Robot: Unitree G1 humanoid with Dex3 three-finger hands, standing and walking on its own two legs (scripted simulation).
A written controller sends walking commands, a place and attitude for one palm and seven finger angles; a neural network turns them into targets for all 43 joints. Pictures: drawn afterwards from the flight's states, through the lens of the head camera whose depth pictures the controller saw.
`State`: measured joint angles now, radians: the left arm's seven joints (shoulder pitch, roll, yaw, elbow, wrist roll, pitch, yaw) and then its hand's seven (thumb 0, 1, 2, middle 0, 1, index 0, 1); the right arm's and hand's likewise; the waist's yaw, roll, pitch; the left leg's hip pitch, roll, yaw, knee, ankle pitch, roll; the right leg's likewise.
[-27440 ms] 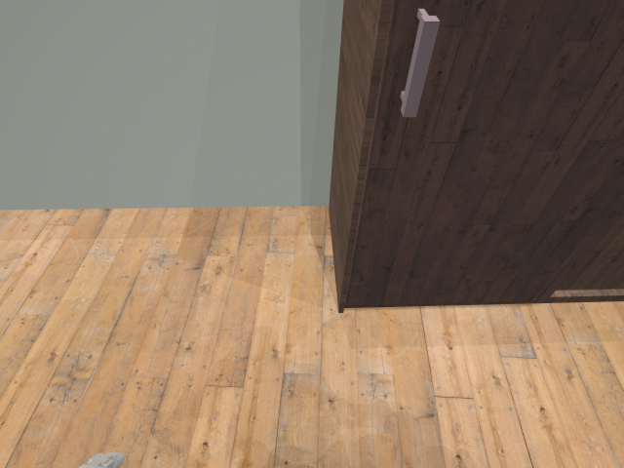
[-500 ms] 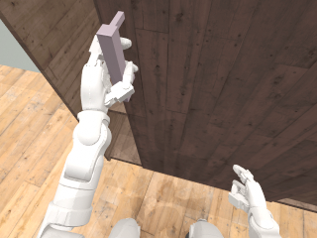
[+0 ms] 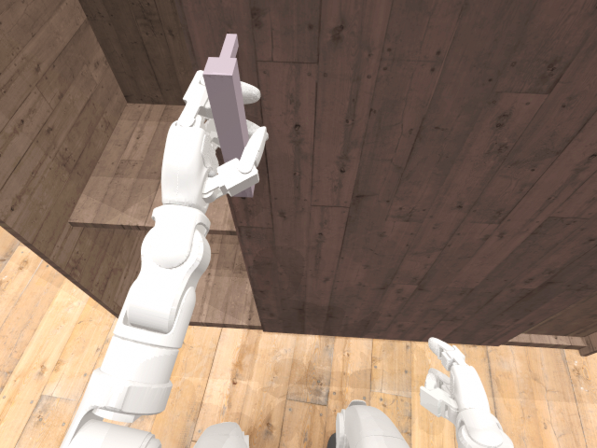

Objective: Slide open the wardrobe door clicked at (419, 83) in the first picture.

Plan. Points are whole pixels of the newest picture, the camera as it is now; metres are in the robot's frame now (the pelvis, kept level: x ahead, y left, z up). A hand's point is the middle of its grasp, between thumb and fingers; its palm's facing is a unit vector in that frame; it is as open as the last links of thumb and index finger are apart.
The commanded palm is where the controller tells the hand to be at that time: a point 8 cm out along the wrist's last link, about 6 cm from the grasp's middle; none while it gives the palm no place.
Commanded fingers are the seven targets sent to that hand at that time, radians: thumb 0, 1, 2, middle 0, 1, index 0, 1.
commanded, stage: step sideways, sliding the door along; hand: left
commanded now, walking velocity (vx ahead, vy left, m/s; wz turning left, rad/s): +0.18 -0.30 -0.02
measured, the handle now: (237, 123) +0.42 +0.11 +0.19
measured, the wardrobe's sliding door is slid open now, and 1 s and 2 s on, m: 0.44 0.65 0.65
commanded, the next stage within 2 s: stop walking and hold the door there in 1.16 s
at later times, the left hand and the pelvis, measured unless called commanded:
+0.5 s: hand (383, 169) +0.37 -0.05 +0.19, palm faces +0.03 -0.99 -0.10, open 6.6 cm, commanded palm +0.35 -0.01 +0.19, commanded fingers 0.00 0.90 0.90 -0.45 -1.40 -0.45 -1.40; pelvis -0.05 -0.15 +0.01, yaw -5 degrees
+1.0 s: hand (474, 167) +0.38 -0.14 +0.19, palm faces +0.30 -0.95 -0.06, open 6.6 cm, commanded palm +0.35 -0.16 +0.19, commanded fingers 0.00 0.90 0.90 -0.45 -1.40 -0.45 -1.40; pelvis -0.05 -0.33 -0.01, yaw +3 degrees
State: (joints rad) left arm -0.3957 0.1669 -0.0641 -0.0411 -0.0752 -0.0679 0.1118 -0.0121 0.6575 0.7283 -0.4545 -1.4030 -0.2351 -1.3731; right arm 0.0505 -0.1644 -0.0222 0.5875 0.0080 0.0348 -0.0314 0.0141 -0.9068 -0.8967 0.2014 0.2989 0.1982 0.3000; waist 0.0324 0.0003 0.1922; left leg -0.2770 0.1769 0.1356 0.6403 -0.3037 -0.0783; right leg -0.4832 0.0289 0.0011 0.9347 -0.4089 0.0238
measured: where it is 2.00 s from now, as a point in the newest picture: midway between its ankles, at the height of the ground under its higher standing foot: outside the picture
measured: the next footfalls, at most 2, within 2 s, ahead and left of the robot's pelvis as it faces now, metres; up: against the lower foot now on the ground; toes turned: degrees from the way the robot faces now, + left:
right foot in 0.08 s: +0.07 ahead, -0.17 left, +0.00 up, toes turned -4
left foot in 0.30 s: +0.03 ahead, +0.04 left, +0.00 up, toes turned +7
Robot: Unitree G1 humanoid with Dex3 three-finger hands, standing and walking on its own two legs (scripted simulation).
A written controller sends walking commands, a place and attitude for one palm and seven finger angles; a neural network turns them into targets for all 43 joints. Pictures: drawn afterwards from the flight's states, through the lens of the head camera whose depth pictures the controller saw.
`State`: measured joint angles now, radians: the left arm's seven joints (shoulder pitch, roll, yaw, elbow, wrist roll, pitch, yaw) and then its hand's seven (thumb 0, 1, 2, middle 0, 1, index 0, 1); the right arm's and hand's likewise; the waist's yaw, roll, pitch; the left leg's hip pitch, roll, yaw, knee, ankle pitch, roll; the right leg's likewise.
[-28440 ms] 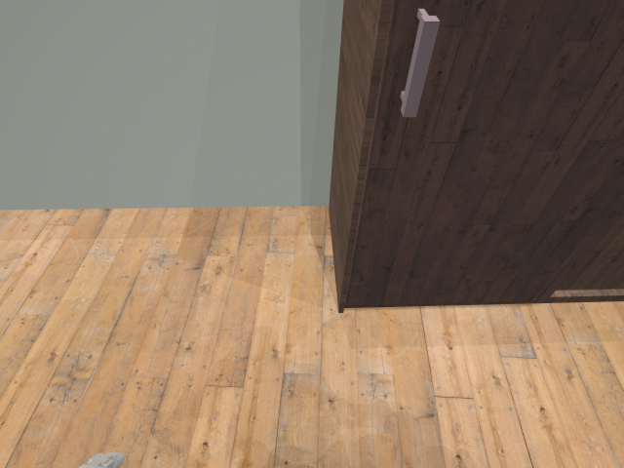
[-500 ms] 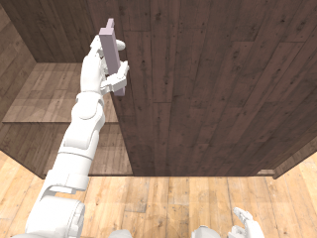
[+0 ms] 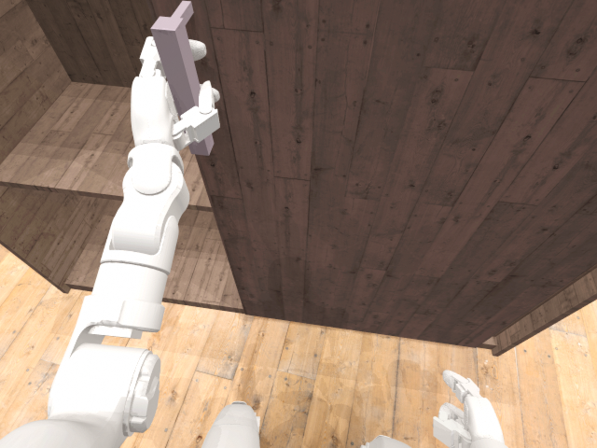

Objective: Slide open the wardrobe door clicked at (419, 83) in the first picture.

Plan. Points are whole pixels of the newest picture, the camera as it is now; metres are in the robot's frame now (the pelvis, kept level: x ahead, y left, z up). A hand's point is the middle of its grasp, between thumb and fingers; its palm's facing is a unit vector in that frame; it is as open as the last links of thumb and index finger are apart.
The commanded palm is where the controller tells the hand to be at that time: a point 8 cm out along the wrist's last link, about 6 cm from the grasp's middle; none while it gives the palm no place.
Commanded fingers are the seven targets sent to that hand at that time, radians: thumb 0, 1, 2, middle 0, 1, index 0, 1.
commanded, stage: step sideways, sliding the door along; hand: left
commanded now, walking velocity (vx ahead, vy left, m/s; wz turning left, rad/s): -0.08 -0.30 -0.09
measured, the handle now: (193, 84) +0.48 +0.20 +0.20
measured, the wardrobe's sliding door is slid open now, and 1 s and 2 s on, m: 0.65 0.65 0.65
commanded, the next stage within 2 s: stop walking and hold the door there in 0.16 s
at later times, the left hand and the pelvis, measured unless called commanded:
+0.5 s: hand (207, 110) +0.44 +0.17 +0.19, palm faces +0.45 -0.88 -0.18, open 6.8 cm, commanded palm +0.40 +0.20 +0.18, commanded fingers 0.00 0.90 0.90 -0.45 -1.40 -0.45 -1.40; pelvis +0.04 -0.10 +0.01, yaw +1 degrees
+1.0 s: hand (208, 109) +0.44 +0.17 +0.19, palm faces +0.46 -0.87 -0.16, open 6.6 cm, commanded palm +0.40 +0.20 +0.18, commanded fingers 0.00 0.90 0.90 -0.45 -1.40 -0.45 -1.40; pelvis +0.04 -0.11 +0.02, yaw -5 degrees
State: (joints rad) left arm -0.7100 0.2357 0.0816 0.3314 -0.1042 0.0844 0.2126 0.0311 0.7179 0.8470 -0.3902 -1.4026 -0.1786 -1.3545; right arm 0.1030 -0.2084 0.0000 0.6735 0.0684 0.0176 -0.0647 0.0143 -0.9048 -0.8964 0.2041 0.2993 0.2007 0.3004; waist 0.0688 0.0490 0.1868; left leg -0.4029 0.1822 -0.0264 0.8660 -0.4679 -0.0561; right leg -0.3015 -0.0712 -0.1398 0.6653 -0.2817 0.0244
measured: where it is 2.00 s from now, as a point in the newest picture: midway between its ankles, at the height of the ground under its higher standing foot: outside the picture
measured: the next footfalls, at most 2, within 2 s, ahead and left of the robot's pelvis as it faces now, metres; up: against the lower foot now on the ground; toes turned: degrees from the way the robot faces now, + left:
left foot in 0.06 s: +0.08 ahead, +0.13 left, +0.00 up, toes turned +9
right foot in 0.32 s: +0.08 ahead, -0.25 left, +0.00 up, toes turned -7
